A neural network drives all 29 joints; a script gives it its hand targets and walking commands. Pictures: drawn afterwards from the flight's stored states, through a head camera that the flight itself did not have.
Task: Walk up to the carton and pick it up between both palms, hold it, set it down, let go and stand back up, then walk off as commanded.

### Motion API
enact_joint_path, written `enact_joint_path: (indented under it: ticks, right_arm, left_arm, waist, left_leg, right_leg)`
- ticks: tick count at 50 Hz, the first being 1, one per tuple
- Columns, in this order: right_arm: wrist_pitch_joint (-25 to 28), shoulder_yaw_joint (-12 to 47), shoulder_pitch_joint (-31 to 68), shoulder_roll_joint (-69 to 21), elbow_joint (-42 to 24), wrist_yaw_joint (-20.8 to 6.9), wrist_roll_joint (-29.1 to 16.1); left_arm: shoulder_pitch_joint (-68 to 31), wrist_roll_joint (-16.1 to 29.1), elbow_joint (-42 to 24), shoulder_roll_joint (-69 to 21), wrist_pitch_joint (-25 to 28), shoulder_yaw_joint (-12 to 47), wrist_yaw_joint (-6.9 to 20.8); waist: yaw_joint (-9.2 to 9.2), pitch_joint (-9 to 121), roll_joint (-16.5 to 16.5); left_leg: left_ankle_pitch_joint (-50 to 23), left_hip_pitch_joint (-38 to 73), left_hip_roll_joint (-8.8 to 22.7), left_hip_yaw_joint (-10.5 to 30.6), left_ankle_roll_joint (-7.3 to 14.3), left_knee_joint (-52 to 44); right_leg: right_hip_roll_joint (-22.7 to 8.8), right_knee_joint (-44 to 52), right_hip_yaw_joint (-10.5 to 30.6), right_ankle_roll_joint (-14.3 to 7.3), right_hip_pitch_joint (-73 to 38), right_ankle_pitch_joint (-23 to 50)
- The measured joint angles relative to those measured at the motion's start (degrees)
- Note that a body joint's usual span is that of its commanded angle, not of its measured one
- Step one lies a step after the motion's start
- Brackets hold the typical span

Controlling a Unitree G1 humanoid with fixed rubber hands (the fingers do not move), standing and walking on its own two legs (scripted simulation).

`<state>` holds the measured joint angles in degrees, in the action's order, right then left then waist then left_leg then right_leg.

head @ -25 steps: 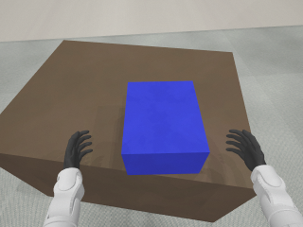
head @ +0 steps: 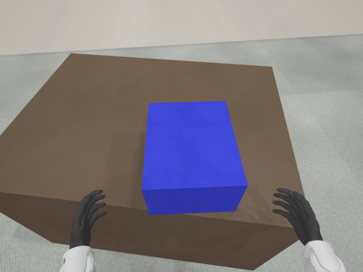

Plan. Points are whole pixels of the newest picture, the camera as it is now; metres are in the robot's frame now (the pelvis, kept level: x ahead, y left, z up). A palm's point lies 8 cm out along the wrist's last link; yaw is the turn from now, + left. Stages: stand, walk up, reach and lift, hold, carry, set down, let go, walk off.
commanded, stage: set down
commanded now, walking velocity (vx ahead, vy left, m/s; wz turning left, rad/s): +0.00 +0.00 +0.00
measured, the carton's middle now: (189, 154) +0.44 +0.03 -0.06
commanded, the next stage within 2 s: let go in 1.48 s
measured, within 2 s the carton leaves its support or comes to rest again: neither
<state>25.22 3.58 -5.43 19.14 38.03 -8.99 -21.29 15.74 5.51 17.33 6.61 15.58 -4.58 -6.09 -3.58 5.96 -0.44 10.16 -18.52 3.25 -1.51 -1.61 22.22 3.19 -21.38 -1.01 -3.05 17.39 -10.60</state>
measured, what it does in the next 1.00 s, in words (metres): stands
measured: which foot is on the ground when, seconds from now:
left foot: down 0.00-1.00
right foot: down 0.00-1.00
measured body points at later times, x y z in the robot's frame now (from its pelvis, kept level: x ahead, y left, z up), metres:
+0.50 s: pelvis +0.01 +0.00 +0.00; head +0.04 +0.01 +0.45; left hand +0.18 +0.24 -0.04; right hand +0.21 -0.22 -0.06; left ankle +0.01 +0.14 -0.74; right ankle +0.00 -0.08 -0.74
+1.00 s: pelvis +0.01 +0.01 +0.00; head +0.03 +0.02 +0.45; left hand +0.16 +0.26 -0.07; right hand +0.20 -0.20 -0.08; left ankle +0.01 +0.14 -0.74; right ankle +0.00 -0.08 -0.74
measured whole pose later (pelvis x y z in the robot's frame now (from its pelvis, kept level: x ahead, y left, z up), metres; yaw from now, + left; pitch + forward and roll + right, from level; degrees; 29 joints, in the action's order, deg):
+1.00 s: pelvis +0.01 +0.01 +0.00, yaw -1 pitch +3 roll +0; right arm 20.1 3.6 -9.7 10.8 43.6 -1.7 -7.5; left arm 17.7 5.5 22.7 12.4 1.6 -3.7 0.3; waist -3.4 1.6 -1.6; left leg 12.1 -13.0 2.7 -2.3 -1.6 22.2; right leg 2.6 -21.4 -0.1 -2.3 12.1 -12.3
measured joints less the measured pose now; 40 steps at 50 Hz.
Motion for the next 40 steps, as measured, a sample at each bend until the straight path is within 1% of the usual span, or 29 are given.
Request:
enact_joint_path:
  ticks: [2,9,15,22,32,37,40]
  right_arm:
    - [0.5,0.0,-0.4,0.0,0.2,-0.3,0.0]
    - [2.3,0.0,-2.8,-0.7,1.8,-0.4,0.1]
    - [2.9,0.0,-4.1,-2.1,3.3,-0.3,1.2]
    - [2.8,0.0,-4.3,-4.5,4.2,1.4,4.0]
    - [2.0,0.0,-4.3,-6.0,4.7,4.0,7.0]
    - [0.2,0.0,-4.3,-6.4,5.6,5.2,8.9]
    - [-1.1,0.0,-4.3,-6.8,5.6,5.6,10.2]
  left_arm:
    - [0.0,0.0,0.1,0.0,0.6,0.4,-0.2]
    - [0.8,0.0,1.7,0.0,1.6,0.9,0.8]
    - [1.1,0.0,4.9,0.0,1.9,0.9,1.9]
    - [1.4,0.0,5.3,0.9,1.7,0.9,3.2]
    - [1.6,0.0,5.4,2.8,-2.4,0.9,4.5]
    - [2.2,0.0,5.4,3.2,-5.7,0.9,5.5]
    - [2.2,0.0,5.4,3.7,-7.6,0.9,5.6]
  waist:
    - [0.04,0.0,0.0]
    - [0.13,-0.5,-0.3]
    - [0.14,-1.3,-0.7]
    - [0.14,-2.8,-1.1]
    - [0.14,-3.8,-1.1]
    - [0.14,-4.3,-1.1]
    - [0.14,-4.4,-1.1]
  left_leg:
    - [0.0,0.1,0.0,0.0,0.0,0.0]
    - [0.3,0.9,0.0,-0.1,0.0,0.0]
    - [0.7,1.5,0.0,-0.1,0.0,0.0]
    - [1.0,2.1,-0.1,-0.1,0.0,0.0]
    - [1.7,3.4,-0.5,-0.3,0.0,0.0]
    - [1.9,4.4,-0.6,-0.6,0.0,0.0]
    - [2.0,4.7,-0.6,-0.7,0.0,0.0]
  right_leg:
    - [0.0,0.0,0.0,0.0,-0.1,0.0]
    - [0.0,0.0,0.1,0.0,-0.9,-0.3]
    - [0.0,0.0,0.1,0.0,-1.5,-0.6]
    - [-0.1,0.0,0.1,0.0,-2.1,-1.0]
    - [-0.5,0.0,0.3,0.5,-3.4,-1.6]
    - [-0.6,0.0,0.6,0.7,-4.3,-1.8]
    - [-0.6,0.0,0.8,0.7,-4.5,-1.8]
